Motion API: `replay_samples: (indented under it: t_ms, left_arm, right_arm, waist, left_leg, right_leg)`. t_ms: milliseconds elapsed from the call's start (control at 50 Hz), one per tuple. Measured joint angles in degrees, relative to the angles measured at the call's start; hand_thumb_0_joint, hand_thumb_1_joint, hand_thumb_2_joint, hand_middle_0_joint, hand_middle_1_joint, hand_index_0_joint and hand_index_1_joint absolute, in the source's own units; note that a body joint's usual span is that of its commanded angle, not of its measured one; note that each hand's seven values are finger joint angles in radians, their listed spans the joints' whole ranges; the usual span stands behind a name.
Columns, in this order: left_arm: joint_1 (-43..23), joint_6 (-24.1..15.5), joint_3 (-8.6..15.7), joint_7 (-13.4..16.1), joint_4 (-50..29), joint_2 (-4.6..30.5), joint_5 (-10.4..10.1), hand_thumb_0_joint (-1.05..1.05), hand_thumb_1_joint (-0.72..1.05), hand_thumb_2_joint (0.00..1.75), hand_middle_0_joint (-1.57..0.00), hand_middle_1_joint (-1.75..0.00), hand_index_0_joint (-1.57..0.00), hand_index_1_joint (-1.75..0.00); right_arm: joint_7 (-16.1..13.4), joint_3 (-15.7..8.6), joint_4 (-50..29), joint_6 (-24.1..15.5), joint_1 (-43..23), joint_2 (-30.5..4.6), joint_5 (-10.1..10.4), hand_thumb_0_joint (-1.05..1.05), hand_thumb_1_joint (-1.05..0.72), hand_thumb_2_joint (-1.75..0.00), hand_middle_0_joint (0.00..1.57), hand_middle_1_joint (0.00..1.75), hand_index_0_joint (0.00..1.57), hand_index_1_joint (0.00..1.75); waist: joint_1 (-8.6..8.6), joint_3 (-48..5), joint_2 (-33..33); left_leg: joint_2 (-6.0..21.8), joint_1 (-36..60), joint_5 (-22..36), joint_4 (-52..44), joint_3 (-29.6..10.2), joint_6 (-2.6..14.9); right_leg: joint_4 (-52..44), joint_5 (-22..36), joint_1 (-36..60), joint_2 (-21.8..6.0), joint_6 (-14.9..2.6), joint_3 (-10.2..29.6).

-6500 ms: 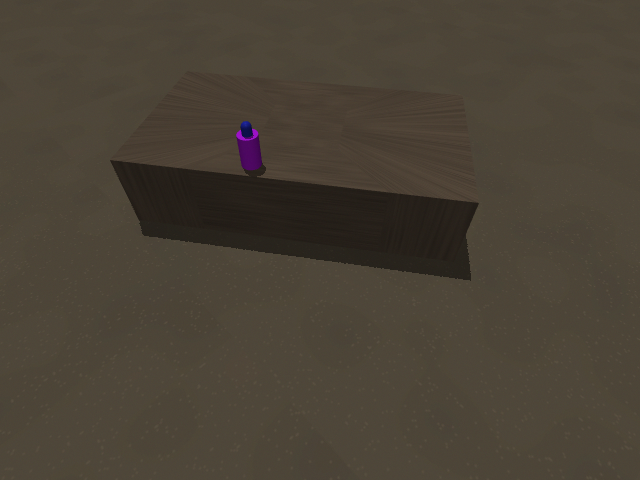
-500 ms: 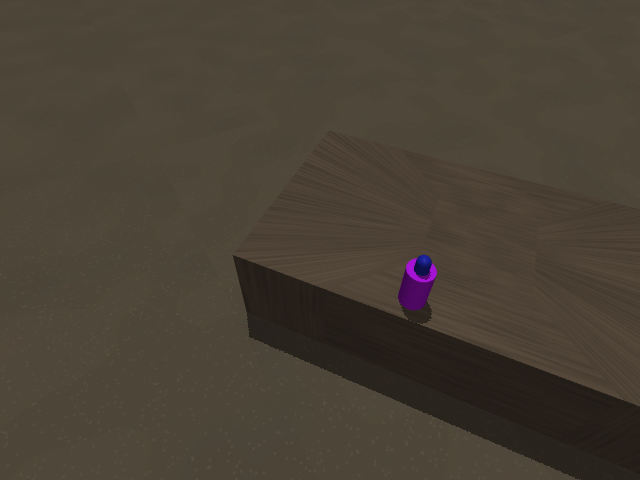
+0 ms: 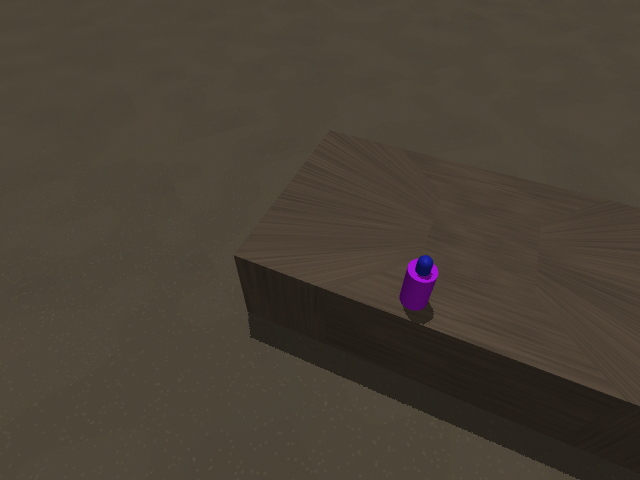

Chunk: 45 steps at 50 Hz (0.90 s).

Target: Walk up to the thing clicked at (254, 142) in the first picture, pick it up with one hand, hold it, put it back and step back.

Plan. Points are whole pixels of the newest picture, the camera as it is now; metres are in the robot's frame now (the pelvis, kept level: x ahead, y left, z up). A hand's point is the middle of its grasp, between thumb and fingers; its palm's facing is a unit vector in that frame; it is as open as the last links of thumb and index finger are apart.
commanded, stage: stand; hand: left
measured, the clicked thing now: (419, 279) +0.67 -0.24 -0.36
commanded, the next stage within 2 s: walk up in 0.28 s
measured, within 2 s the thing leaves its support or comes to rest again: neither
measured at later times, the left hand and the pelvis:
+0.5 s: hand out of the picture +0.10 +0.24 -0.15, palm faces -0.15 -0.92 -0.35, open 7.4 cm; pelvis +0.01 -0.04 -0.01, yaw -9 degrees
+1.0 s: hand (295, 418) +0.26 +0.06 -0.18, palm faces -0.37 -0.88 -0.29, open 7.4 cm; pelvis +0.10 -0.17 -0.02, yaw -20 degrees
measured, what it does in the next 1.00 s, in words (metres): steps to the right, turning right: right foot, then left foot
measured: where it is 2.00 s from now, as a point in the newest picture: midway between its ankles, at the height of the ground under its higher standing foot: outside the picture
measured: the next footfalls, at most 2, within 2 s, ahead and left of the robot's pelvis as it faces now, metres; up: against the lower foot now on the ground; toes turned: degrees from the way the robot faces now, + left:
right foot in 0.60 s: +0.09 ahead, -0.26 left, +0.00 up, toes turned -15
left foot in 0.82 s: +0.17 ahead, -0.05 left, +0.00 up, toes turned -10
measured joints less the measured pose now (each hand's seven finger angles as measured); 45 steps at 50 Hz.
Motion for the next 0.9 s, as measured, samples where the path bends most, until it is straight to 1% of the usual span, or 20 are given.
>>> replay_samples:
  t_ms: [280,300,340,380,420,460,500,560,580,600,620,660,700,720,780,800,820,840,860,900]
  left_arm:
    - [0.1,0.1,0.1,0.0,0.0,0.0,0.0,0.01,0.9,0.89,-0.2,-0.3,-0.2,-0.3]
    - [0.6,0.8,0.9,-0.7,-1.2,0.2,0.6,0.01,0.9,0.89,-0.2,-0.3,-0.2,-0.3]
    - [1.9,2.5,2.8,-2.4,-4.2,1.3,1.9,0.01,0.9,0.89,-0.2,-0.3,-0.2,-0.3]
    - [2.9,4.4,4.4,-3.7,-6.2,2.7,2.7,0.01,0.9,0.89,-0.2,-0.3,-0.2,-0.3]
    - [3.6,5.4,5.6,-4.8,-7.8,4.0,2.6,0.01,0.9,0.89,-0.2,-0.3,-0.2,-0.3]
    - [4.4,5.6,6.5,-6.0,-9.5,5.0,2.5,0.01,0.9,0.89,-0.2,-0.3,-0.2,-0.3]
    - [5.1,5.7,7.1,-7.0,-10.8,5.7,2.4,0.01,0.9,0.89,-0.2,-0.3,-0.2,-0.3]
    - [6.3,5.3,7.6,-7.7,-12.0,6.5,2.3,0.01,0.9,0.89,-0.2,-0.3,-0.2,-0.3]
    - [7.0,4.8,7.7,-7.8,-12.3,6.9,2.4,0.01,0.9,0.89,-0.2,-0.3,-0.2,-0.3]
    - [7.6,4.2,7.9,-7.7,-12.6,7.2,2.4,0.01,0.9,0.89,-0.2,-0.3,-0.2,-0.3]
    - [7.8,3.6,8.2,-7.3,-13.0,7.0,2.5,0.01,0.9,0.89,-0.2,-0.3,-0.2,-0.3]
    - [8.7,3.0,8.1,-6.6,-14.1,5.8,2.2,0.01,0.9,0.89,-0.2,-0.3,-0.2,-0.3]
    - [9.6,3.0,7.0,-6.0,-14.8,4.2,1.6,0.01,0.9,0.89,-0.2,-0.3,-0.2,-0.3]
    - [10.1,3.1,6.5,-5.7,-15.1,3.5,1.6,0.01,0.9,0.89,-0.2,-0.3,-0.2,-0.3]
    - [11.1,3.3,5.5,-5.3,-16.1,2.8,1.9,0.01,0.9,0.89,-0.2,-0.3,-0.2,-0.3]
    - [11.3,3.4,5.2,-5.2,-16.5,2.8,2.0,0.01,0.9,0.89,-0.2,-0.3,-0.2,-0.3]
    - [11.5,3.6,5.1,-5.2,-16.9,3.0,1.9,0.01,0.9,0.89,-0.2,-0.3,-0.2,-0.3]
    - [11.7,3.8,5.1,-5.0,-17.2,3.3,1.8,0.01,0.9,0.89,-0.2,-0.3,-0.2,-0.3]
    - [11.6,4.1,5.2,-4.7,-17.1,3.5,1.8,0.01,0.9,0.89,-0.2,-0.3,-0.2,-0.3]
    - [11.1,4.7,5.1,-4.3,-16.4,3.6,2.0,0.01,0.9,0.89,-0.2,-0.3,-0.2,-0.3]
  right_arm:
    - [-0.1,0.0,-0.1,0.0,0.2,0.0,0.0,0.0,-0.91,-0.9,0.2,0.3,0.2,0.3]
    - [0.0,-0.6,-0.8,-0.1,0.3,0.2,-0.2,0.0,-0.91,-0.9,0.2,0.3,0.2,0.3]
    - [-0.5,-2.1,-3.3,-1.3,0.8,0.4,-0.6,0.0,-0.91,-0.9,0.2,0.3,0.2,0.3]
    - [-1.1,-3.3,-5.9,-2.5,2.0,0.2,-0.8,0.0,-0.91,-0.9,0.21,0.3,0.2,0.3]
    - [-1.7,-4.2,-7.3,-3.1,3.4,-0.7,-1.2,0.0,-0.9,-0.9,0.21,0.31,0.21,0.3]
    - [-2.0,-4.9,-8.1,-3.1,4.5,-2.2,-1.8,0.0,-0.9,-0.9,0.21,0.31,0.21,0.3]
    - [-2.2,-5.8,-8.6,-2.9,5.3,-4.0,-2.2,0.0,-0.9,-0.9,0.21,0.31,0.21,0.3]
    - [-2.2,-6.6,-9.0,-2.5,6.2,-6.5,-2.4,0.0,-0.9,-0.9,0.21,0.31,0.2,0.3]
    - [-2.2,-6.8,-9.1,-2.2,6.5,-7.1,-2.4,0.0,-0.9,-0.9,0.21,0.31,0.2,0.3]
    - [-2.3,-6.8,-9.3,-1.8,6.7,-7.8,-2.4,0.0,-0.9,-0.9,0.21,0.31,0.2,0.3]
    - [-2.5,-6.9,-9.3,-1.3,6.8,-8.5,-2.3,0.0,-0.9,-0.9,0.21,0.3,0.2,0.3]
    - [-2.7,-6.6,-9.2,0.0,6.3,-8.9,-1.4,0.0,-0.91,-0.9,0.2,0.3,0.2,0.3]
    - [-2.4,-6.0,-9.6,-0.1,5.9,-8.8,-0.5,0.01,-0.91,-0.9,0.2,0.3,0.2,0.3]
    - [-2.3,-5.6,-10.1,-0.7,6.1,-8.4,-0.1,0.01,-0.91,-0.9,0.2,0.3,0.2,0.3]
    - [-1.6,-4.3,-11.9,-2.5,7.6,-6.3,0.1,0.01,-0.91,-0.9,0.2,0.3,0.2,0.3]
    - [-1.5,-4.0,-12.7,-3.2,8.3,-5.6,0.0,0.0,-0.91,-0.9,0.2,0.3,0.2,0.3]
    - [-1.5,-3.8,-13.4,-4.0,9.3,-4.9,-0.1,0.0,-0.91,-0.9,0.2,0.3,0.2,0.3]
    - [-1.6,-3.7,-14.1,-4.8,10.3,-4.2,-0.6,0.0,-0.91,-0.9,0.2,0.3,0.2,0.3]
    - [-1.8,-3.5,-14.6,-5.5,11.2,-3.5,-1.2,0.0,-0.91,-0.9,0.2,0.3,0.2,0.3]
    - [-2.0,-3.0,-14.5,-5.5,12.8,-2.6,-1.2,0.0,-0.91,-0.9,0.21,0.3,0.2,0.3]
  waist:
    - [0.04,0.1,0.0]
    - [0.33,0.1,-0.3]
    - [1.17,0.7,-1.3]
    - [1.1,1.0,-1.9]
    - [1.15,1.6,-2.4]
    - [1.45,2.1,-2.5]
    - [1.61,2.7,-2.1]
    - [1.48,2.9,-1.4]
    - [1.42,2.6,-1.2]
    - [1.37,2.3,-0.7]
    - [1.32,2.5,0.3]
    - [2.0,2.8,1.1]
    - [2.71,3.1,1.8]
    - [2.93,3.1,1.8]
    - [3.41,2.7,0.7]
    - [3.46,2.6,0.0]
    - [3.37,2.5,-0.7]
    - [3.22,2.4,-1.9]
    - [2.93,2.3,-3.1]
    - [1.54,1.5,-4.5]
  left_leg:
    - [0.0,0.2,-0.1,0.0,-0.1,-0.08]
    - [0.1,-0.2,-0.5,0.6,0.4,0.01]
    - [0.4,-0.7,-1.8,2.6,2.5,0.22]
    - [1.2,-1.0,-2.8,3.9,4.0,0.11]
    - [2.3,-0.5,-3.5,4.6,5.0,-0.44]
    - [3.6,0.0,-4.8,5.9,6.2,-1.05]
    - [5.3,0.3,-6.6,8.1,7.1,-1.78]
    - [8.3,-0.2,-10.5,13.4,7.9,-2.76]
    - [9.5,-1.0,-12.6,16.4,7.9,-2.35]
    - [11.1,-2.3,-15.3,20.5,7.3,-0.84]
    - [12.0,-4.5,-18.9,26.6,4.8,0.53]
    - [9.0,-9.7,-23.0,38.7,0.1,1.24]
    - [6.0,-13.7,-22.0,45.0,-0.9,1.68]
    - [5.0,-15.1,-21.7,44.9,-0.4,1.91]
    - [2.4,-16.6,-22.2,36.2,1.3,2.66]
    - [1.7,-16.2,-20.4,31.6,1.6,2.83]
    - [1.2,-15.0,-16.3,26.0,2.0,2.81]
    - [0.9,-13.8,-9.1,23.0,2.6,2.61]
    - [0.9,-13.3,-8.1,23.3,3.5,2.16]
    - [1.4,-11.7,-10.1,23.3,4.1,1.42]
  right_leg:
    - [0.0,-0.1,0.2,0.0,-0.08,-0.1]
    - [1.7,-0.9,-0.9,0.0,-0.38,0.4]
    - [12.4,-7.1,-6.1,-0.1,-1.09,1.0]
    - [25.5,-11.5,-12.3,0.1,-1.13,1.7]
    - [32.3,-11.9,-16.3,-0.6,-1.21,2.7]
    - [32.8,-11.6,-18.4,-2.4,-1.01,2.9]
    - [29.8,-11.1,-18.9,-4.3,-0.93,2.6]
    - [24.7,-8.9,-17.9,-5.8,-1.59,1.3]
    - [22.8,-7.9,-16.8,-5.7,-1.79,0.4]
    - [22.4,-5.7,-16.4,-4.8,-0.85,-0.2]
    - [24.7,-6.2,-16.9,-3.4,-0.05,-0.9]
    - [26.8,-8.1,-17.2,-1.7,-0.18,-1.1]
    - [24.6,-7.8,-15.7,0.0,-1.25,-0.9]
    - [23.2,-7.4,-14.8,0.7,-1.78,-0.8]
    - [20.6,-7.0,-13.0,2.1,-2.68,-0.3]
    - [20.7,-7.5,-12.8,2.4,-2.82,-0.1]
    - [21.8,-8.4,-13.0,2.6,-2.94,0.2]
    - [24.3,-10.0,-13.6,2.8,-3.62,1.1]
    - [28.7,-12.1,-15.0,3.6,-3.84,3.4]
    - [38.1,-14.3,-18.0,5.7,-3.57,6.7]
